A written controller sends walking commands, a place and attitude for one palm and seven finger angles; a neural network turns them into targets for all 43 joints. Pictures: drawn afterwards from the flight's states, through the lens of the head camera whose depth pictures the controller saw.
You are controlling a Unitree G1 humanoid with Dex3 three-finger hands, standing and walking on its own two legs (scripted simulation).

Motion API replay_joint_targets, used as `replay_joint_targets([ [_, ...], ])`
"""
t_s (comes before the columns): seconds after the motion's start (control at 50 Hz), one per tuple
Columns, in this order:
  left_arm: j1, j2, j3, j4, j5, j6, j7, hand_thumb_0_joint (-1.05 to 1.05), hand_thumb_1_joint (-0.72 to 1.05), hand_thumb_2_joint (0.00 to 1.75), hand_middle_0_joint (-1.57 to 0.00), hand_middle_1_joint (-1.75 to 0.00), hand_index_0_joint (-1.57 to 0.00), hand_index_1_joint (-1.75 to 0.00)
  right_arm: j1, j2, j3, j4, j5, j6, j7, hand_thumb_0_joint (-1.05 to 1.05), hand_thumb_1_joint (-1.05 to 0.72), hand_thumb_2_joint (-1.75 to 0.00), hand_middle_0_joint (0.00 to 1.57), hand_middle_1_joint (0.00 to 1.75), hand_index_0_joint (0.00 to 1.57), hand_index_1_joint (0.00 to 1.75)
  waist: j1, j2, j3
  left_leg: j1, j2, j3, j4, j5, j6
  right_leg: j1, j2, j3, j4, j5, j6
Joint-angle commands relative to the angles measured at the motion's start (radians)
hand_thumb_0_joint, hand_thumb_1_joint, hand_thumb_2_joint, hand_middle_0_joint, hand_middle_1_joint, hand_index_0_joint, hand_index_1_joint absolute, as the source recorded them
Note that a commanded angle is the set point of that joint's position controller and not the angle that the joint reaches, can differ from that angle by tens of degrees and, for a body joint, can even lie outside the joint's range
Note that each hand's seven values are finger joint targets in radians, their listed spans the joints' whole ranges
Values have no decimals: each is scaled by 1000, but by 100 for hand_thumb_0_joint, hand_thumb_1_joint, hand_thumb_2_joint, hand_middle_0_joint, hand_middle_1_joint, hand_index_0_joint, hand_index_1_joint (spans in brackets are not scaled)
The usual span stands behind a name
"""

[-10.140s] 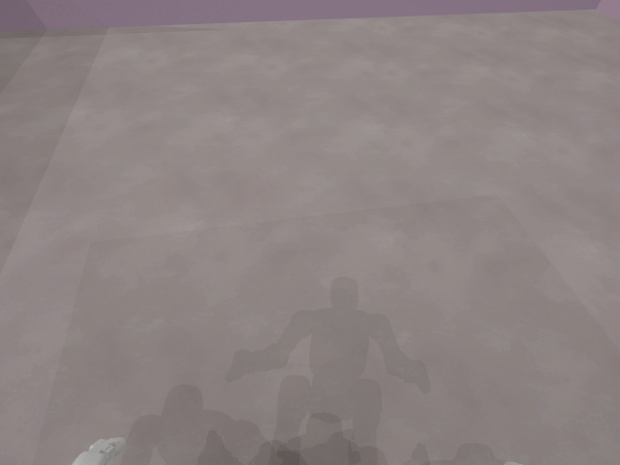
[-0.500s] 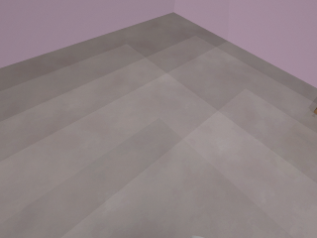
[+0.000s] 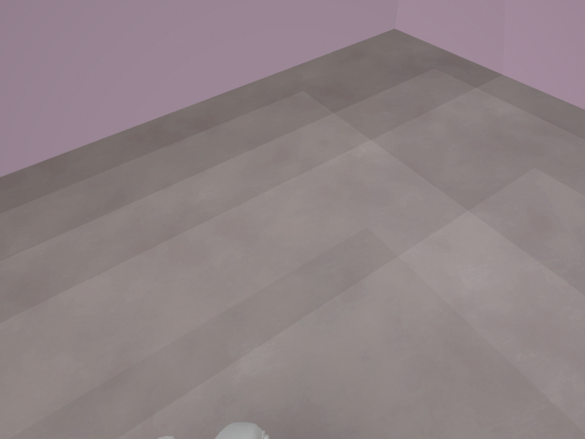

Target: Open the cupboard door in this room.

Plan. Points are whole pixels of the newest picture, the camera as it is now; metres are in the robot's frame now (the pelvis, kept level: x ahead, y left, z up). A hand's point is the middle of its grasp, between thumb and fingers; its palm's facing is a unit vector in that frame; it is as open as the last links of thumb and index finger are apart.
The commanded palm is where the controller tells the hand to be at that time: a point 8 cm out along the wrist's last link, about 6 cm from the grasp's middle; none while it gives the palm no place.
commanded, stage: turn or walk to find it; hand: left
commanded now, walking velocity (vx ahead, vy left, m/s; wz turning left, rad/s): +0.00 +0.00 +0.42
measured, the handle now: out of the picture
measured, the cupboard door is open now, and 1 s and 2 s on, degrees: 0 0 0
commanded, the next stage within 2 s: none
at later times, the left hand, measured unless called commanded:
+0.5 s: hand out of the picture -0.05 +0.28 -0.18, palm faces +0.27 -0.94 -0.22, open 7.4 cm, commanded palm none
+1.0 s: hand out of the picture -0.03 +0.21 -0.14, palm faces +0.40 -0.87 -0.29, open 7.4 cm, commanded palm none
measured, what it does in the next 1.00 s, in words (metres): steps on the spot, turning left: left foot, then right foot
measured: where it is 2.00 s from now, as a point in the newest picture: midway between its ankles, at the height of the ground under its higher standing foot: outside the picture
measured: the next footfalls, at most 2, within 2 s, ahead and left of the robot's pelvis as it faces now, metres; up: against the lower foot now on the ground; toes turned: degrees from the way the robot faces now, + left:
left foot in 0.30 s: -0.01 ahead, +0.15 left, +0.00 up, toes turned +13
right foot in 0.84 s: +0.01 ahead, -0.08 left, +0.00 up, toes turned +17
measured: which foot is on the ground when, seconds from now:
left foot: up 0.00-0.28, down 0.30-0.84, up 0.86-1.00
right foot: down 0.00-0.30, up 0.32-0.82, down 0.84-1.00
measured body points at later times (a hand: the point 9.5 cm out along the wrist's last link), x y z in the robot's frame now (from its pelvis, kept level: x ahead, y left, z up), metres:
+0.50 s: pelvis -0.03 +0.06 +0.00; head -0.02 +0.10 +0.45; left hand -0.06 +0.33 -0.16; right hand +0.12 -0.15 -0.12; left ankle -0.05 +0.14 -0.74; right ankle -0.03 -0.10 -0.66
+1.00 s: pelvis -0.05 -0.01 +0.00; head -0.02 -0.04 +0.45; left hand -0.05 +0.25 -0.12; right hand +0.06 -0.24 -0.17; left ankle -0.12 +0.13 -0.65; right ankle -0.03 -0.09 -0.74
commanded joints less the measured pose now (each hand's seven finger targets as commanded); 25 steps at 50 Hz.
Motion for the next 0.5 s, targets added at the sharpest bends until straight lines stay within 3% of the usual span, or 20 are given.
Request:
replay_joint_targets([
  [0.0,51,200,47,-47,5,-25,14,0,90,90,-20,-30,-20,-30,-42,-47,1,-69,2,-18,-3,0,-90,-90,20,30,20,30,50,-207,-10,-68,28,13,-26,-24,-27,75,-255,163,-176,313,-79],
  [0.16,111,263,68,-11,20,-12,11,0,90,90,-20,-30,-20,-30,-142,-25,26,-100,18,-36,-6,0,-90,-90,20,30,20,30,92,-246,-54,89,28,103,-374,-138,-4,107,-311,126,-95,457,-116],
  [0.2,95,273,70,-3,17,-8,8,0,90,90,-20,-30,-20,-30,-109,-28,27,-96,20,-43,-8,0,-90,-90,20,30,20,30,69,-255,-80,161,17,128,-490,-79,4,96,-308,98,-51,457,-92],
  [0.22,82,270,71,-2,13,-5,7,0,90,90,-20,-30,-20,-30,-84,-37,27,-89,20,-48,-9,0,-90,-90,20,30,20,30,49,-244,-91,229,18,134,-587,1,10,64,-297,76,-13,421,-64],
  [0.24,71,256,70,-1,6,0,7,0,90,90,-20,-30,-20,-30,-45,-55,23,-80,18,-57,-7,0,-90,-90,20,30,20,30,24,-168,-111,345,32,116,-737,140,21,-2,-270,34,72,349,-17],
  [0.26,93,214,63,-19,-3,8,4,0,90,90,-20,-30,-20,-30,-12,-132,8,-78,12,-70,-8,0,-90,-90,20,30,20,30,6,44,-151,486,176,-74,-824,303,74,-159,-178,-24,248,122,50],
  [0.28,65,150,41,-56,-4,15,1,0,90,90,-20,-30,-20,-30,20,-221,-12,-78,8,-68,-16,0,-90,-90,20,30,20,30,-14,296,-114,521,387,-326,-845,656,181,-373,-61,-22,436,-358,116],
  [0.3,19,177,41,-60,2,28,6,0,90,90,-20,-30,-20,-30,33,-232,-12,-65,6,-56,-19,0,-90,-90,20,30,20,30,-29,183,-105,430,422,-269,-834,626,243,-326,-65,69,549,-367,98],
  [0.34,-2,176,49,-35,5,39,1,0,90,90,-20,-30,-20,-30,-60,-170,4,-81,4,-61,-37,0,-90,-90,20,30,20,30,7,191,-49,368,320,-211,-851,504,217,-363,-76,120,621,-240,106],
  [0.38,25,184,52,-15,4,34,-9,0,90,90,-20,-30,-20,-30,-126,-145,18,-104,5,-65,-38,0,-90,-90,20,30,20,30,35,131,-18,343,257,-143,-846,496,206,-350,-62,124,644,-152,112],
  [0.44,38,181,50,-5,3,28,-13,0,90,90,-20,-30,-20,-30,-102,-142,17,-103,11,-74,-38,0,-90,-90,20,30,20,30,35,75,-50,387,221,-118,-840,547,200,-337,-46,120,622,-111,123],
  [0.48,23,178,48,-16,3,29,-9,0,90,90,-20,-30,-20,-30,-74,-140,15,-99,10,-75,-36,0,-90,-90,20,30,20,30,27,71,-60,404,223,-148,-843,543,207,-339,-41,128,601,-107,131],
])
